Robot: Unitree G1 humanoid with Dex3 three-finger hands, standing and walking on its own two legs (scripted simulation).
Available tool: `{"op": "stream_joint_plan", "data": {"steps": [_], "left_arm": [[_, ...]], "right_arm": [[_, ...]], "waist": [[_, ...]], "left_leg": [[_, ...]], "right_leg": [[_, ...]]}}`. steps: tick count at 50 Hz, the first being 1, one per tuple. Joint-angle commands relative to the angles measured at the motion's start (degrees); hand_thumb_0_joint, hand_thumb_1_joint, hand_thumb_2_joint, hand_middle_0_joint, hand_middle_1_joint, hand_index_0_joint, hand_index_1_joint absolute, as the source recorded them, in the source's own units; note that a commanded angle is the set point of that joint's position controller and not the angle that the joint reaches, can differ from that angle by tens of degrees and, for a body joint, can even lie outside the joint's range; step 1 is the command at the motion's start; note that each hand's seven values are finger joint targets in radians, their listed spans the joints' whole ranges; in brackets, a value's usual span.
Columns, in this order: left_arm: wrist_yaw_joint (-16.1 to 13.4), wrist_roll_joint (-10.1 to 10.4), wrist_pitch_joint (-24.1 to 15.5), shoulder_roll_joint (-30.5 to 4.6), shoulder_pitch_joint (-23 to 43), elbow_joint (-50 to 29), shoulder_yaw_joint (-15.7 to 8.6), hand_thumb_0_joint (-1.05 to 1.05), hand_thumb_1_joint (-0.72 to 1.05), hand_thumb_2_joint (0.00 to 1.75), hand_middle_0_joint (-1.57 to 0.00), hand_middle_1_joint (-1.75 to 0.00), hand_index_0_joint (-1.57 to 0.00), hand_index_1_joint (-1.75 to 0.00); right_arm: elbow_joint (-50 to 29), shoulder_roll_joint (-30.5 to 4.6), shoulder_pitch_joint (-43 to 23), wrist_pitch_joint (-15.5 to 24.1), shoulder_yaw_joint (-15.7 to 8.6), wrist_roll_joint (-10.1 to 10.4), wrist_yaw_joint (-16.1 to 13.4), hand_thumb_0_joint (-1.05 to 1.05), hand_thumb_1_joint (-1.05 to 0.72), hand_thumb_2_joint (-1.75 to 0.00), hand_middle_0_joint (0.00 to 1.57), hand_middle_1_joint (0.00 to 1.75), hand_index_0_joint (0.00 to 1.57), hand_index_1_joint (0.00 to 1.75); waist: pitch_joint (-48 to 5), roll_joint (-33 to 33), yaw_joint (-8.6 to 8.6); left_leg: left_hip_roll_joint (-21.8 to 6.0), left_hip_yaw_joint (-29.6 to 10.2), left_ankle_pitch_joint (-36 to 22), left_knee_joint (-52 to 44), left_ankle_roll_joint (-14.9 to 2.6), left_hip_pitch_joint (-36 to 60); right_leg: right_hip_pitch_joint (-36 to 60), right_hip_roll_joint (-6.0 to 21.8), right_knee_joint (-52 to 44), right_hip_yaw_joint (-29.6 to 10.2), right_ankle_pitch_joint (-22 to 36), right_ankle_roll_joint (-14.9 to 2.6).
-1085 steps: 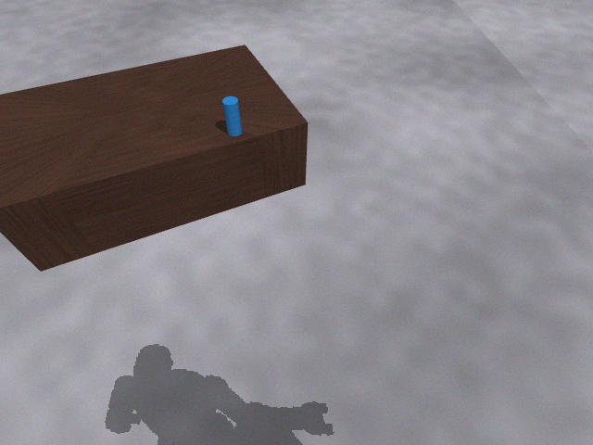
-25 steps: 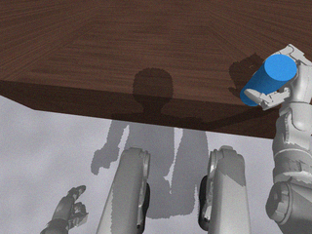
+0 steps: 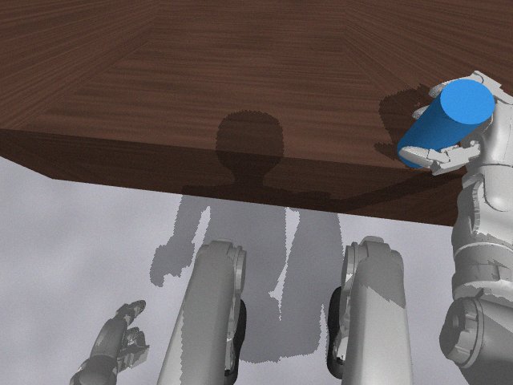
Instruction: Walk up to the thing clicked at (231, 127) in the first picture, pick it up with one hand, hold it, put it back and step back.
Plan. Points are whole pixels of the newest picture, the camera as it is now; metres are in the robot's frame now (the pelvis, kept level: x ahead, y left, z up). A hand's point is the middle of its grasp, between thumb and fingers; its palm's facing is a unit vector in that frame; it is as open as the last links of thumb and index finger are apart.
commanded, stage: open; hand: right
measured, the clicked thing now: (437, 129) +0.45 -0.23 +0.00
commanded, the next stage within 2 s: withdraw in 0.24 s
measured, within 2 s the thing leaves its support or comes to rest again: neither
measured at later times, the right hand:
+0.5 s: hand (441, 125) +0.46 -0.24 -0.01, palm faces +0.18 +0.98 -0.01, open 14.0 cm
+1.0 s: hand out of the picture +0.47 -0.31 +0.10, palm faces +0.18 +0.97 -0.15, open 17.2 cm
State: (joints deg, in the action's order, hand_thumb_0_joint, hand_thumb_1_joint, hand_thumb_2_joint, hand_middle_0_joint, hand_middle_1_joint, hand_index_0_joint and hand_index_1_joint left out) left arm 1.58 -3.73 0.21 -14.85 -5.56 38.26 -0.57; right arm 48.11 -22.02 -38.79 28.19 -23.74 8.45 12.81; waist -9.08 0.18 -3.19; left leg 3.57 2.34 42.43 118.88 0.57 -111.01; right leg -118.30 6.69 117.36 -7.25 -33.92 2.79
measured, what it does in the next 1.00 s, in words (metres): rises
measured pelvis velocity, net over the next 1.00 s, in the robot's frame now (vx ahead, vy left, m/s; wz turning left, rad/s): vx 0.02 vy -0.01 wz -0.02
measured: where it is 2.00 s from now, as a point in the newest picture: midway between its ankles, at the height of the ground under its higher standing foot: (283, 352)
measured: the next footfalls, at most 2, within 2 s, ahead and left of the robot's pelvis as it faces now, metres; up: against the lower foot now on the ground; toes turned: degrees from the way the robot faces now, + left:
none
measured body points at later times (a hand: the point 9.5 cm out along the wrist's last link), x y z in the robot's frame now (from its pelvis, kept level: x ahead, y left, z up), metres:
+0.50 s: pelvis +0.00 +0.00 +0.00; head +0.21 -0.04 +0.40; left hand +0.14 +0.27 -0.13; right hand +0.45 -0.29 +0.00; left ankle +0.07 +0.12 -0.40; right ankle +0.10 -0.16 -0.40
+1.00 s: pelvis +0.02 -0.01 +0.10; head +0.20 -0.04 +0.51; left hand +0.15 +0.27 -0.02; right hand +0.45 -0.36 +0.11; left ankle +0.07 +0.12 -0.40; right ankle +0.10 -0.15 -0.40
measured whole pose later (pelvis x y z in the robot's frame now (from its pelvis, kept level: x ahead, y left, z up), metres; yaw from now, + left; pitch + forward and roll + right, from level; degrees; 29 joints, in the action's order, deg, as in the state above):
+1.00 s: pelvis +0.02 -0.01 +0.10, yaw -1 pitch +32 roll +5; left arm -0.9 0.8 2.2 -16.3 -9.2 36.3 -1.1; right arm 50.4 -32.1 -39.1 13.5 -25.3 4.3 14.5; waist -8.8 -0.9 -4.0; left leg 3.1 2.1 39.5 99.8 0.7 -92.6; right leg -99.8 7.0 99.9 -5.2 -32.6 2.2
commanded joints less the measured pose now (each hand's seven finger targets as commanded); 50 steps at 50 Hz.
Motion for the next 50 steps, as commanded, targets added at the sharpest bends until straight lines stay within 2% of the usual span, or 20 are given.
{"op": "stream_joint_plan", "data": {"steps": [1,6,9,13,15,19,20,22,23,27,34,39,41,43,44,45,46,47,49,50], "left_arm": [[-1.08,-0.16,-1.09,-11.07,-7.14,-3.01,-4.19,0.0,0.9,0.89,-0.19,-0.29,-0.19,-0.29],[-1.14,-0.16,-1.13,-11.76,-6.78,-3.18,-4.8,0.0,0.9,0.9,-0.19,-0.29,-0.19,-0.3],[-1.2,-0.25,-1.16,-11.67,-7.5,-3.03,-4.97,0.0,0.9,0.89,-0.19,-0.29,-0.19,-0.29],[-1.23,-0.21,-1.12,-11.93,-7.25,-2.54,-5.15,0.0,0.9,0.89,-0.19,-0.29,-0.19,-0.29],[-1.09,-0.22,-1.06,-11.81,-7.2,-2.73,-5.04,0.0,0.91,0.89,-0.19,-0.3,-0.2,-0.3],[-1.06,-0.11,-1.16,-11.87,-7.01,-2.63,-5.08,0.0,0.91,0.88,-0.19,-0.29,-0.19,-0.28],[-1.09,-0.09,-1.22,-11.87,-6.98,-2.7,-5.12,0.0,0.91,0.88,-0.19,-0.3,-0.2,-0.29],[-1.02,-0.29,-1.29,-12.03,-7.47,-2.45,-5.32,0.0,0.92,0.87,-0.19,-0.29,-0.19,-0.28],[-1.05,-0.28,-1.18,-12.12,-7.48,-2.81,-5.24,0.0,0.91,0.88,-0.19,-0.29,-0.19,-0.28],[-1.34,-0.02,-0.76,-12.85,-7.17,-3.34,-5.82,0.0,0.91,0.88,-0.19,-0.29,-0.19,-0.28],[-2.94,1.68,-0.04,-13.16,-8.08,-4.04,-5.62,0.0,0.93,0.87,-0.18,-0.28,-0.19,-0.27],[-3.94,2.91,-0.8,-13.0,-8.69,-3.64,-5.42,0.0,0.93,0.86,-0.18,-0.27,-0.19,-0.26],[-3.96,3.39,-1.41,-12.64,-8.7,-3.72,-4.75,0.0,0.93,0.86,-0.18,-0.28,-0.2,-0.26],[-3.96,3.57,-1.8,-12.99,-9.41,-3.29,-5.11,0.0,0.93,0.86,-0.18,-0.28,-0.2,-0.26],[-3.84,3.57,-2.0,-12.68,-10.12,-3.24,-4.84,0.0,0.9,0.91,-0.2,-0.31,-0.2,-0.3],[-3.7,4.12,-0.28,-11.47,-11.44,-4.44,-3.65,0.0,0.89,0.9,-0.2,-0.31,-0.2,-0.31],[-3.47,4.67,0.62,-11.72,-11.33,-6.04,-3.71,0.0,0.9,0.9,-0.2,-0.31,-0.2,-0.31],[-3.15,4.54,1.28,-11.81,-12.34,-6.12,-4.31,0.0,0.9,0.9,-0.2,-0.31,-0.2,-0.3],[-3.04,4.9,2.31,-12.02,-12.4,-6.69,-4.27,0.0,0.9,0.9,-0.2,-0.31,-0.2,-0.3],[-3.06,5.17,2.64,-12.65,-13.13,-6.75,-4.49,0.0,0.9,0.9,-0.2,-0.31,-0.2,-0.3]], "right_arm": [[-13.93,-12.2,-18.63,4.13,-1.32,0.96,-0.73,0.0,0.45,-0.36,0.73,0.57,0.74,0.57],[-14.26,-12.36,-17.58,4.43,-1.42,0.56,-1.57,0.0,0.38,-0.38,0.59,0.52,0.6,0.52],[-13.5,-10.73,-15.59,4.1,-1.06,0.8,-1.6,0.0,0.3,-0.42,0.54,0.52,0.55,0.52],[-12.68,-10.45,-14.85,3.65,-0.69,0.69,-1.6,0.0,0.23,-0.41,0.5,0.48,0.5,0.48],[-13.76,-11.9,-15.33,4.07,-1.24,0.41,-1.54,0.0,0.32,-0.29,0.52,0.42,0.52,0.42],[-12.65,-11.83,-15.73,4.38,-2.0,1.04,-1.55,0.0,0.29,-0.31,0.38,0.36,0.38,0.36],[-12.76,-10.91,-15.08,4.5,-1.47,1.19,-1.56,0.0,0.37,-0.23,0.46,0.35,0.46,0.35],[-11.9,-11.14,-15.1,4.64,-1.75,0.99,-1.4,0.0,0.34,-0.26,0.33,0.3,0.33,0.3],[-13.79,-13.76,-15.06,4.96,-3.57,0.91,-1.53,0.0,0.33,-0.22,0.29,0.26,0.29,0.26],[-18.88,-17.29,-16.68,4.43,-5.12,1.1,-0.65,0.0,0.42,-0.15,0.21,0.18,0.21,0.18],[-19.63,-24.1,-17.36,-0.25,-9.08,2.57,1.09,0.0,0.52,-0.08,0.14,0.11,0.13,0.11],[-14.82,-23.68,-17.73,-3.4,-7.85,3.65,4.71,0.0,0.54,-0.05,0.1,0.08,0.1,0.08],[-8.0,-20.24,-15.01,-4.88,-6.04,3.66,6.16,0.0,0.56,-0.05,0.08,0.07,0.08,0.06],[-9.72,-19.06,-17.81,-5.06,-4.13,4.18,7.25,0.0,0.56,-0.04,0.08,0.06,0.08,0.06],[-7.67,-18.04,-16.66,-5.34,-3.73,3.95,7.42,0.0,0.48,-0.09,0.05,0.06,0.06,0.06],[-2.17,-28.51,-10.67,-9.89,-5.02,-4.32,4.01,0.0,0.48,-0.08,0.05,0.06,0.06,0.06],[-3.18,-24.77,-11.03,-11.61,-4.26,-3.26,1.79,0.0,0.5,-0.08,0.05,0.06,0.06,0.06],[-8.57,-22.69,-15.95,-12.03,-2.14,-3.86,0.78,0.0,0.52,-0.07,0.04,0.06,0.06,0.06],[-12.26,-30.26,-17.66,-13.44,-4.15,-6.32,-1.64,0.0,0.53,-0.07,0.05,0.06,0.06,0.06],[-11.15,-33.2,-15.61,-14.57,-5.71,-7.54,-3.32,0.0,0.49,-0.08,0.05,0.06,0.06,0.06]], "waist": [[-37.08,-6.57,-0.43],[-36.6,-7.45,-0.09],[-38.17,-5.98,-0.8],[-36.34,-6.19,-0.89],[-36.85,-7.13,-0.47],[-35.23,-6.78,-0.68],[-35.32,-6.22,-0.76],[-35.82,-5.96,-0.92],[-37.24,-5.36,-0.06],[-43.58,-8.23,1.21],[-42.96,-5.6,0.27],[-36.07,-5.4,-1.32],[-32.73,-4.16,-2.5],[-31.13,-5.83,-3.11],[-31.45,-5.04,-3.4],[-33.94,-6.2,0.97],[-32.92,-5.76,-1.13],[-34.93,-7.38,-1.26],[-42.45,-8.55,0.36],[-42.14,-8.65,0.83]], "left_leg": [[0.84,2.26,-12.34,-16.92,-2.75,14.21],[0.77,2.84,-9.21,-16.71,-3.12,12.71],[0.75,2.77,-13.82,-16.52,-2.75,14.95],[0.83,2.55,-13.64,-16.66,-2.81,14.03],[0.81,2.37,-12.75,-16.85,-2.92,14.28],[0.77,2.5,-11.48,-16.52,-2.98,12.83],[0.8,2.52,-11.8,-16.7,-2.94,13.28],[0.72,2.56,-12.86,-16.31,-2.82,13.83],[0.8,2.32,-13.42,-16.51,-2.7,15.35],[0.76,1.42,-15.41,-17.46,-2.67,18.55],[0.85,-0.19,-13.49,-24.21,-1.99,25.91],[0.51,-1.06,-10.77,-28.91,-2.07,26.9],[0.62,0.43,-10.91,-29.4,-2.26,24.25],[0.4,0.16,-11.54,-30.49,-2.39,23.74],[0.4,0.76,-13.27,-30.45,-2.36,24.38],[0.61,-0.55,-14.33,-34.92,-2.36,30.55],[0.58,-0.47,-15.25,-36.23,-2.15,31.36],[0.41,-0.41,-16.64,-36.73,-2.26,33.15],[0.21,-0.65,-20.89,-38.88,-1.8,39.59],[0.18,-0.33,-21.65,-39.7,-1.67,40.88]], "right_leg": [[31.28,-1.87,-10.52,3.69,4.89,-3.8],[31.53,-2.15,-12.15,3.34,2.02,-3.69],[32.41,-2.05,-11.04,3.3,6.15,-3.87],[31.31,-2.05,-10.69,3.35,5.81,-3.99],[31.12,-2.14,-11.09,3.52,5.05,-3.95],[30.07,-2.18,-11.06,3.31,3.96,-4.01],[30.31,-2.14,-11.01,3.36,4.14,-4.01],[30.27,-2.1,-10.61,3.26,5.08,-4.03],[30.07,-2.08,-10.54,3.46,5.52,-4.14],[35.05,-1.91,-10.95,4.1,8.16,-3.93],[36.21,-1.46,-15.19,4.42,5.68,-4.28],[35.42,-1.56,-19.52,3.94,3.43,-4.47],[37.82,-1.74,-21.33,3.21,3.67,-4.52],[40.01,-1.7,-22.4,2.86,4.45,-4.52],[40.93,-1.84,-22.95,2.63,6.13,-4.6],[48.06,-1.5,-28.23,3.67,8.38,-4.36],[48.64,-1.47,-28.76,3.64,8.86,-4.35],[50.41,-1.61,-30.0,3.67,10.35,-4.21],[57.5,-1.73,-31.83,4.15,15.62,-4.18],[59.42,-1.84,-32.99,4.2,16.59,-4.07]]}}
